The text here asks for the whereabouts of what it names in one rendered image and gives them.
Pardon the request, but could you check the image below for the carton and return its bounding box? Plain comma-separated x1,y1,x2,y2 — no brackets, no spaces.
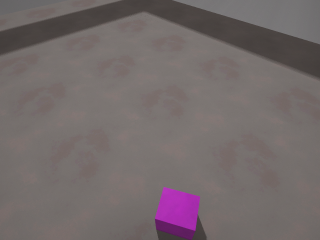
155,187,200,240

